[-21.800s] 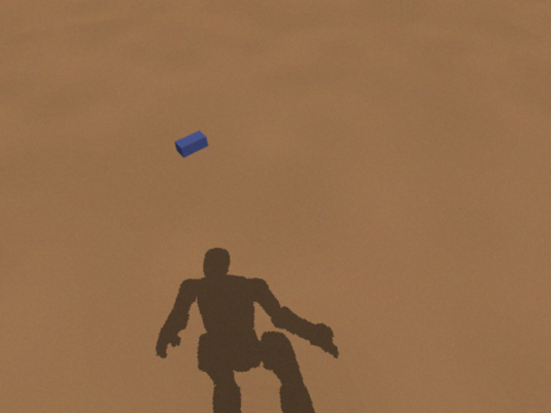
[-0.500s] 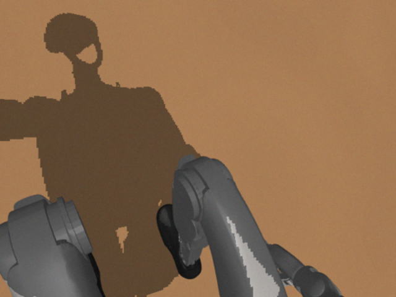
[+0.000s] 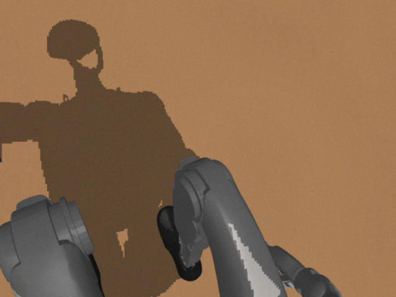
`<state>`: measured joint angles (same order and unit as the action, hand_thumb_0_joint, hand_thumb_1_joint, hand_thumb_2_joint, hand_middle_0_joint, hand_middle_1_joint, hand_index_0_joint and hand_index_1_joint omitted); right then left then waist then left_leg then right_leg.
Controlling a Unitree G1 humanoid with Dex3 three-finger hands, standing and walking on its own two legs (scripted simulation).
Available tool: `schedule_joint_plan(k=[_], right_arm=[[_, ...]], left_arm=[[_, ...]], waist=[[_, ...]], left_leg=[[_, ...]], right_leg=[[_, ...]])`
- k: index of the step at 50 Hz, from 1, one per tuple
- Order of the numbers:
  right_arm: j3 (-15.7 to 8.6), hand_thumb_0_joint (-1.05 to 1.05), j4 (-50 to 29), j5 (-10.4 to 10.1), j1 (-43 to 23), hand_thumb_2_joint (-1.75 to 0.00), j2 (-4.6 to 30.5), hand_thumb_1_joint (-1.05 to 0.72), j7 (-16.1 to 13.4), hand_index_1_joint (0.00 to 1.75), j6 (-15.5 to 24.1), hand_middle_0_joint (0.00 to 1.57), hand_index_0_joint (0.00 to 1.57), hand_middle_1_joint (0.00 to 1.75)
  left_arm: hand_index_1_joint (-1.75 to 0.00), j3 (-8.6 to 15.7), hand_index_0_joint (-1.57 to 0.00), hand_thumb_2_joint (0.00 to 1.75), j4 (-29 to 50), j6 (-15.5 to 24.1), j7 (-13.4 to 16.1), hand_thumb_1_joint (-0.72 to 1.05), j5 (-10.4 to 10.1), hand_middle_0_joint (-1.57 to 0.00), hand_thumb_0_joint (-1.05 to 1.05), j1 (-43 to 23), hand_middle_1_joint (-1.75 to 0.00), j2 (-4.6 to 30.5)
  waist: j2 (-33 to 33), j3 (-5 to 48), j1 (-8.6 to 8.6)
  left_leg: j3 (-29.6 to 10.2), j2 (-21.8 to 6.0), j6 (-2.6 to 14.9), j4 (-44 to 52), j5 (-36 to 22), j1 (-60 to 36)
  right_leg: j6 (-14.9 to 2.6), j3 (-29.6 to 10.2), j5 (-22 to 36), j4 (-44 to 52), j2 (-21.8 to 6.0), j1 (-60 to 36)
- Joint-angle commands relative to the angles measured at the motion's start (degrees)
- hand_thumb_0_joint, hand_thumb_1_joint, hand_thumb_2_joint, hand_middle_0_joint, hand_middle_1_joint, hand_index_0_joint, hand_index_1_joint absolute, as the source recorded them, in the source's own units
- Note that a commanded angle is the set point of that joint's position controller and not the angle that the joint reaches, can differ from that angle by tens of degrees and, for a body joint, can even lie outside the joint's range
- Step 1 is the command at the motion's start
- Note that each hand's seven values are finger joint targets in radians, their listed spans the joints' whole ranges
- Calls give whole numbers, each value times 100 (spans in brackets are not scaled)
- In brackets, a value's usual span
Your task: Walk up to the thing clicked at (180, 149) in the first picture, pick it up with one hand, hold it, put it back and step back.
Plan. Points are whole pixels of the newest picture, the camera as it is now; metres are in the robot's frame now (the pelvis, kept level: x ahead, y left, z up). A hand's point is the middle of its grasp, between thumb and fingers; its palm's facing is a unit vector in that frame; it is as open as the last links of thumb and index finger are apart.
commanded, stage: settle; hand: left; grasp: from above
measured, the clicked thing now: out of the picture +0.41 +0.37 -0.26
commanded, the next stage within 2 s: lift in 0.80 s
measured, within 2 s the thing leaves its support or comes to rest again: leaves its support in 0.30 s
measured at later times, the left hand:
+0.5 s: hand out of the picture +0.40 +0.38 -0.17, palm faces -0.38 -0.11 -0.92, open 10.4 cm
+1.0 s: hand out of the picture +0.39 +0.37 -0.11, palm faces -0.42 -0.12 -0.90, open 10.4 cm
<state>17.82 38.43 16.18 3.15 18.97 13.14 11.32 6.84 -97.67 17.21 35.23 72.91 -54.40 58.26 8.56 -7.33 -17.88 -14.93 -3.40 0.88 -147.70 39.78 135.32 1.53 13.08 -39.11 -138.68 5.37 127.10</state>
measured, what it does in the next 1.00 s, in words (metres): stands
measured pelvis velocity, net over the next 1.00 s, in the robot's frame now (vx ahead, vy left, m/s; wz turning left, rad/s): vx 0.00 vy -0.01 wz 0.10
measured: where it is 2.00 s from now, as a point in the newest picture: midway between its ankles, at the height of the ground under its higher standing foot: (141, 277)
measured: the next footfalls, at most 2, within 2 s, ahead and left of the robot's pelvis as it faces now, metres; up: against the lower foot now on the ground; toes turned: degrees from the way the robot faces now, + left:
none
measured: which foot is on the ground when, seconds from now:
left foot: down 0.00-1.00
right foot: down 0.00-1.00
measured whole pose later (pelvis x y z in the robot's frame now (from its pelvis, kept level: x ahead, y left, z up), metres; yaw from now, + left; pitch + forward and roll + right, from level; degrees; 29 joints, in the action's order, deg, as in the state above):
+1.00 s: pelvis +0.00 -0.01 +0.04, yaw +6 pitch +31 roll -10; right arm 5.0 40.6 6.6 8.9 16.6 8.7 1.5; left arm 5.4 -68.8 13.0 15.0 68.5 -46.7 44.8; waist 1.0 1.9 -10.8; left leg -8.5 -2.1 1.0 -136.9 36.9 132.4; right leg 0.4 8.2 -39.4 -132.4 2.7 125.2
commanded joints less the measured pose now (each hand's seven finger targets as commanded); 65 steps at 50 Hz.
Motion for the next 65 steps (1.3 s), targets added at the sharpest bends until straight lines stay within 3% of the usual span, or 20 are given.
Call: schedule_joint_plan(k=[1, 8, 9, 10, 12, 14, 16, 27, 32, 36, 41, 44, 45, 46, 47, 51, 54, 58, 60, 65], right_arm=[[-591, 0, -28, -15, 836, -90, 1748, -91, -99, 30, 39, 20, 20, 30], [-807, 0, -4, -57, 867, -90, 1772, -91, -107, 30, -33, 20, 20, 30], [-839, 0, -40, -81, 792, -90, 1731, -91, -96, 30, -17, 20, 20, 30], [-894, 0, 59, -64, 908, -90, 1769, -91, -94, 30, -44, 20, 20, 30], [-984, 0, -20, -99, 833, -90, 1676, -91, -37, 30, -9, 20, 20, 30], [-1124, 0, -1, -182, 863, -90, 1687, -91, -37, 30, -43, 20, 20, 30], [-1186, 0, -85, -262, 848, -90, 1580, -91, -2, 30, -57, 20, 20, 30], [-1566, 0, 210, -714, 1255, -90, 1343, -91, -122, 30, -365, 20, 20, 30], [-1577, 0, 111, -803, 1343, -90, 1247, -91, -218, 30, -515, 20, 20, 30], [-1593, 0, 59, -825, 1360, -90, 1242, -91, -340, 30, -621, 20, 20, 30], [-1652, 0, 27, -916, 1406, -90, 1188, -91, -441, 30, -807, 20, 20, 30], [-1685, 0, 41, -928, 1458, -90, 1168, -91, -499, 30, -872, 20, 20, 30], [-1688, 0, 42, -935, 1481, -91, 1140, -94, -525, 30, -898, 20, 20, 30], [-1716, 0, 49, -954, 1494, -89, 1158, -88, -542, 30, -907, 20, 20, 30], [-1756, 0, 41, -953, 1502, -91, 1142, -93, -550, 30, -901, 20, 20, 30], [-1889, 0, 54, -1032, 1581, -90, 1142, -91, -582, 30, -948, 20, 20, 30], [-1953, 0, 26, -1099, 1624, -91, 1101, -91, -629, 30, -994, 20, 20, 30], [-2066, 0, -40, -1202, 1615, -91, 1033, -91, -684, 30, -1077, 20, 20, 30], [-2107, 0, -71, -1255, 1638, -90, 997, -91, -710, 30, -1096, 20, 20, 30], [-2166, 0, -204, -1366, 1601, -90, 922, -91, -806, 30, -1107, 20, 20, 30]], left_arm=[[-71, 165, -98, 78, 577, -141, 41, 59, -56, -97, 0, -1160, -73, 1419], [-72, 483, -101, 79, 1197, -191, 2, 64, -129, -100, 0, -1051, -73, 1507], [-70, 385, -102, 76, 1329, -201, -42, 64, -119, -100, 0, -1058, -71, 1378], [-70, 638, -102, 79, 1559, -208, -33, 65, -116, -102, 0, -1009, -71, 1609], [-69, 436, -102, 78, 1818, -240, -144, 64, -102, -102, 0, -1105, -69, 1307], [-69, 662, -103, 77, 2501, -263, -178, 65, -151, -103, 0, -1100, -69, 1430], [-66, 499, -104, 75, 3136, -268, -272, 65, -206, -103, 0, -1102, -67, 1157], [-66, -127, -106, 73, 2915, -651, -1020, 69, -576, -104, 0, -1133, -67, 121], [-68, -84, -110, 80, 3009, -611, -1464, 71, -662, -110, 0, -1249, -68, 336], [-68, 66, -113, 78, 3254, -496, -1654, 75, -680, -112, 0, -1128, -69, 486], [-70, 309, -115, 85, 4005, -375, -1696, 79, -550, -115, 0, -1288, -69, 729], [-72, 239, -113, 89, 3938, -371, -1655, 77, -532, -114, 0, -1370, -71, 613], [-69, 279, -121, 82, 4040, -367, -1641, 83, -500, -121, 0, -1459, -69, 683], [-63, 336, -113, 86, 4074, -393, -1649, 75, -511, -113, 0, -1410, -62, 746], [-66, 303, -120, 82, 3997, -436, -1686, 82, -541, -121, 0, -1281, -66, 683], [-67, 252, -114, 87, 4147, -609, -1899, 79, -747, -115, 0, -1075, -67, 486], [-67, 64, -117, 88, 4186, -710, -2178, 81, -838, -118, 0, -903, -66, 291], [-66, 85, -117, 89, 4734, -727, -2420, 80, -958, -119, 0, -665, -64, 216], [-64, -49, -118, 86, 4934, -705, -2532, 82, -1075, -119, 0, -562, -62, -24], [-65, 25, -113, 88, 5597, -631, -2631, 75, -1243, -115, 0, -454, -63, 40]], waist=[[-2751, 3536, -43], [-3249, 3983, 173], [-3376, 3991, 208], [-3577, 4208, 273], [-3643, 4029, 212], [-3960, 4513, 388], [-4126, 4839, 502], [-2798, 4416, 498], [-2194, 4551, 536], [-2258, 4624, 656], [-2940, 5303, 883], [-2768, 5051, 744], [-2791, 5102, 757], [-2931, 5178, 842], [-2937, 5222, 865], [-3054, 5357, 1002], [-2835, 5169, 948], [-2716, 5392, 1138], [-2494, 5263, 1082], [-2251, 5422, 1156]], left_leg=[[490, -83, -9, 1500, -898, -2617], [455, -72, -93, 1668, -1256, -3010], [455, -76, -124, 1681, -1296, -3116], [462, -68, -143, 1726, -1435, -3314], [497, -63, -158, 1739, -1304, -3270], [567, -37, -167, 1783, -1481, -3546], [674, -29, -154, 1778, -1601, -3619], [782, 84, 11, 2134, -1000, -3031], [920, 122, 114, 2052, -1021, -2737], [1005, 163, 78, 2079, -1104, -2859], [981, 169, 1, 2370, -1434, -3632], [975, 165, 29, 2448, -1276, -3547], [998, 173, 41, 2482, -1202, -3558], [1019, 187, 29, 2563, -1204, -3666], [1017, 166, 25, 2572, -1211, -3775], [984, 191, 17, 2967, -1064, -4067], [1011, 195, 50, 3105, -964, -3989], [1067, 220, 65, 3361, -921, -4163], [1099, 227, 94, 3430, -871, -4110], [1155, 248, 120, 3707, -851, -4315]], right_leg=[[-251, 211, 1288, 1309, 244, -1794], [-306, 279, 1544, 1135, 190, -1720], [-326, 283, 1542, 1063, 172, -1583], [-327, 293, 1621, 1049, 158, -1638], [-344, 264, 1521, 1011, 135, -1425], [-362, 213, 1627, 1063, 116, -1496], [-377, 95, 1732, 1133, 117, -1650], [-348, -105, 1229, 1653, 30, -1353], [-319, -395, 1111, 1932, 47, -1981], [-357, -444, 1079, 2036, 12, -2055], [-402, -346, 1383, 1829, -35, -1969], [-387, -320, 1283, 1965, -43, -1835], [-382, -346, 1233, 1999, -41, -1852], [-391, -349, 1207, 2009, -61, -1851], [-401, -388, 1186, 2038, -64, -1867], [-405, -350, 1057, 2157, -103, -1795], [-394, -405, 1003, 2351, -107, -1896], [-406, -518, 937, 2582, -112, -2151], [-390, -567, 908, 2755, -130, -2177], [-380, -705, 817, 3173, -135, -2568]])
